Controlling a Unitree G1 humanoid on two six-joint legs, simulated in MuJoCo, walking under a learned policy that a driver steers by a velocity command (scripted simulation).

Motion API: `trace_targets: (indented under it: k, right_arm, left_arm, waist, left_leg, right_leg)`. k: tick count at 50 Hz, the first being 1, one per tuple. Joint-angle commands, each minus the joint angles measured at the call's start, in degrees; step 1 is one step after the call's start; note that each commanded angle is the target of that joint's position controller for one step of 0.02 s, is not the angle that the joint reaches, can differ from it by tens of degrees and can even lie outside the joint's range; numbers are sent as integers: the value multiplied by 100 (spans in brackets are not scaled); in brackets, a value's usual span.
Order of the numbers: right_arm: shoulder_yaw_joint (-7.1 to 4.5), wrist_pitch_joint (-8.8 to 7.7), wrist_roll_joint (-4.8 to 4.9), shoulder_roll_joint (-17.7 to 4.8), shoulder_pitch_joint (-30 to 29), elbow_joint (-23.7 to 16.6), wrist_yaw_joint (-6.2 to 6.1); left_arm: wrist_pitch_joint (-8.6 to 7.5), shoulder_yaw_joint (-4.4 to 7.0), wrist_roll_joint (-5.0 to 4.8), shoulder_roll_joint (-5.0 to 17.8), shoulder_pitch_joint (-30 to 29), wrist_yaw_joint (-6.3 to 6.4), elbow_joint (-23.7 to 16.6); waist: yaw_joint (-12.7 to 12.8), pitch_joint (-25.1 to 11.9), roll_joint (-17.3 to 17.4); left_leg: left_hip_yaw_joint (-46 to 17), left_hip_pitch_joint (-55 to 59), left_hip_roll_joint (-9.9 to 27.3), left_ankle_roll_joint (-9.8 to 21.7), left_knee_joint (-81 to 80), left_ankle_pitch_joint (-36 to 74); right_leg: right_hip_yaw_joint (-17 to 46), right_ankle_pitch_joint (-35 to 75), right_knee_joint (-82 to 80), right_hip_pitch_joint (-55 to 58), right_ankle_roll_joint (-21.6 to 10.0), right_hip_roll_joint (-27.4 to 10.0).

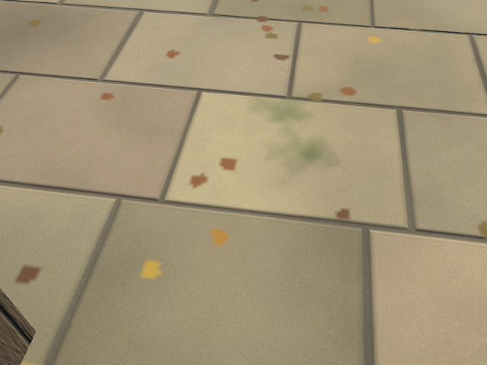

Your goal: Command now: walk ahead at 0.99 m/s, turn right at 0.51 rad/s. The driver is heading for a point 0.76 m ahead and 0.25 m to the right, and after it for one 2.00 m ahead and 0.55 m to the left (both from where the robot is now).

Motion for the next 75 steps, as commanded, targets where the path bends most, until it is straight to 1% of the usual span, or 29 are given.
trace_targets:
  k: [1, 7, 10, 11, 12, 13, 14, 16, 19, 27, 30, 32, 33, 34, 35, 37, 42, 45, 51, 52, 53, 54, 56, 62, 69, 72, 73, 74, 75]
  right_arm:
    - [35, -248, 43, -266, -489, -447, 29]
    - [49, -189, 80, -810, 142, -408, -293]
    - [-111, 136, -89, -1276, -397, -671, -466]
    - [-168, 199, -108, -1364, -777, -769, -428]
    - [-95, 101, -133, -847, -1203, -952, -278]
    - [64, -22, 144, -370, -650, -1693, -184]
    - [171, -154, 59, -478, -1016, -1782, -180]
    - [185, -192, -60, -544, -1479, -1868, -136]
    - [268, 193, -350, -435, -1448, -1934, -70]
    - [445, 237, -87, -383, -3388, -2866, 56]
    - [312, 196, -24, -803, -2717, -2721, -70]
    - [92, 145, -13, -1290, -798, -2159, -256]
    - [-24, 126, -123, -1534, 388, -1846, -364]
    - [-120, 127, -230, -1979, 299, -1750, -301]
    - [-161, 202, -192, -1633, -255, -1817, -170]
    - [-13, 204, -93, -840, -738, -1699, -112]
    - [39, 104, 128, -811, -46, -1096, -116]
    - [-78, 127, 93, -1084, -417, -1282, -120]
    - [-238, 137, 203, -1466, -38, -1260, 50]
    - [-213, 109, 244, -1353, -154, -1331, 62]
    - [-38, 86, 305, -588, -68, -1555, 15]
    - [18, 168, 365, -579, 185, -1777, -17]
    - [-2, 348, 100, -751, -520, -1689, 8]
    - [66, 689, -46, -392, -1558, -2185, 276]
    - [204, 647, -33, -530, -2564, -2647, 493]
    - [-24, 618, -22, -1059, -561, -2125, 340]
    - [-197, 610, -32, -1348, 567, -1728, 213]
    - [-396, 705, 135, -1740, 233, -1692, 67]
    - [-492, 780, -96, -2543, -305, -2070, 65]
  left_arm:
    - [32, -79, -43, 62, -370, -99, -417]
    - [-50, -77, -13, 311, -877, -162, -572]
    - [8, 208, -60, 952, 1481, -68, 45]
    - [45, 367, -55, 1156, 2511, 24, 306]
    - [151, 519, -197, 1325, 2141, 116, 308]
    - [209, 623, 68, 2016, 1627, 68, 132]
    - [222, 616, 69, 1703, 1562, 119, -12]
    - [138, 444, 27, 969, 1302, 198, 158]
    - [-97, 326, -113, 859, 1088, 263, 61]
    - [-134, 493, -203, 1287, 1858, 166, 28]
    - [-143, 547, -181, 1525, 1457, 241, -81]
    - [-230, 557, -38, 1704, 1030, 208, -103]
    - [-300, 422, 37, 1174, 918, 218, -156]
    - [-298, 204, -310, 288, 2113, 169, -329]
    - [-235, 135, -180, 670, 2058, 236, -178]
    - [-201, 146, 62, 894, 587, 159, -418]
    - [-107, -64, 354, 602, -162, 8, -1099]
    - [-134, -233, 196, 540, -952, -110, -1511]
    - [-183, 5, 172, 1097, 28, 144, -1161]
    - [-224, 118, 260, 1350, 892, 255, -1043]
    - [-226, 253, 404, 1812, 1745, 369, -1004]
    - [-137, 319, 309, 1955, 1543, 375, -1013]
    - [-154, 158, 171, 1009, 786, 329, -1040]
    - [-398, 80, -18, 586, 1024, 231, -465]
    - [-437, 181, -5, 1160, 1075, 307, -247]
    - [-163, 341, 65, 1725, 841, 399, -408]
    - [-96, 340, 101, 1690, 700, 375, -507]
    - [-110, 245, 126, 1143, 668, 270, -538]
    - [-206, 86, 33, 842, 1322, 227, -1271]
  waist:
    - [224, 875, 414]
    - [207, 408, 676]
    - [1468, -906, 1058]
    - [2016, -1157, 902]
    - [1637, -737, -442]
    - [649, -1529, -1518]
    - [853, -1626, -209]
    - [331, -227, 950]
    - [-112, 207, 857]
    - [805, 286, -83]
    - [350, -260, -188]
    - [-744, -1225, -246]
    - [-1170, -1763, 47]
    - [-187, -2734, 2720]
    - [-166, -2254, 1923]
    - [-235, -628, 231]
    - [220, 25, 660]
    - [288, 380, 625]
    - [690, -478, 193]
    - [1146, -1028, 55]
    - [1254, -1808, -958]
    - [877, -1993, -1521]
    - [643, -492, -271]
    - [179, 249, -330]
    - [-15, 429, -72]
    - [-1136, -739, -459]
    - [-1558, -1233, -206]
    - [-1156, -892, 1036]
    - [-272, -1854, 1923]
  left_leg:
    - [-132, -1315, 1200, -21, -1472, 1815]
    - [625, 785, 1511, -476, -655, 6919]
    - [492, 818, 1823, -470, 2620, 8304]
    - [455, 42, 1666, -366, 4643, 6997]
    - [199, -1782, 544, -323, 6722, 898]
    - [-813, -4306, 58, -691, 8428, -1324]
    - [-1465, -4899, 406, -509, 8122, -893]
    - [-1474, -4416, 955, -461, 6578, -423]
    - [-1308, -3580, 1262, -756, 5650, -569]
    - [-738, -2731, 742, -703, 1887, 2033]
    - [-938, -1273, 401, -548, 1214, 1734]
    - [-808, 284, 560, -309, 1241, 1271]
    - [-1454, 1498, 1226, -130, 1551, 132]
    - [-5112, 3013, 3012, 808, 602, -721]
    - [-6226, 2578, 2886, 1113, -28, -2160]
    - [-4488, 864, 2193, 991, -88, -1295]
    - [-3601, -315, 1582, 980, -419, 568]
    - [-2915, -1831, 1230, 812, -960, 643]
    - [-2444, -1574, 914, 288, 1087, 2962]
    - [-2206, -2284, 611, 129, 2644, 2535]
    - [-1741, -3335, 212, 41, 4594, -553]
    - [-1455, -4141, 230, 89, 5690, -1137]
    - [-1311, -4553, 851, 78, 5910, -297]
    - [-1135, -4835, 1294, -69, 5506, 226]
    - [225, -2786, 515, 388, 2801, 1597]
    - [98, -632, 0, 755, 2657, 778]
    - [-297, 923, -62, 920, 2261, 579]
    - [-1345, 1711, 446, 1027, 1898, 220]
    - [-4733, 3225, 1987, 2258, 1081, 430]
  right_leg:
    - [-424, 1117, -1017, 227, 9, -20]
    - [-1604, 1605, -2939, 966, -378, 898]
    - [-1421, 514, -2926, 3224, -691, 1374]
    - [-866, 101, -3348, 4301, -941, 1134]
    - [188, -55, -3346, 5016, -971, 610]
    - [3469, -24, -4005, 6674, -2486, -696]
    - [4399, -1214, -5019, 6668, -2447, -948]
    - [3387, -994, -5437, 4599, -1722, -530]
    - [2310, -63, -5531, 2872, -1448, 161]
    - [1832, 2670, -5441, 3140, -761, 613]
    - [1947, 4050, -4404, 3525, -365, 573]
    - [1652, 4581, -2342, 3646, -231, 552]
    - [1351, 3220, -604, 2825, -177, 777]
    - [762, -1912, 1418, 1083, 235, 1795]
    - [677, -1768, 1758, 166, 94, 1380]
    - [509, -1080, 1089, 21, 115, 894]
    - [265, -1403, -505, 45, 467, 343]
    - [-132, -560, -2428, 1366, 691, 378]
    - [-408, -84, -3656, 4097, 524, 805]
    - [166, -683, -3672, 5232, 376, 175]
    - [2303, -3003, -4317, 6320, 107, -1560]
    - [4547, -4237, -5296, 6064, -257, -2180]
    - [2923, -3102, -5247, 4768, -263, -1630]
    - [150, 604, -5711, 4018, 43, -1045]
    - [-1851, 4734, -5612, 3758, 443, -506]
    - [-1702, 6855, -2716, 3931, 407, -866]
    - [-1631, 5711, -889, 3088, 418, -744]
    - [-1565, -369, 1424, 1451, 594, 425]
    - [-664, -2291, 3303, -691, 869, 907]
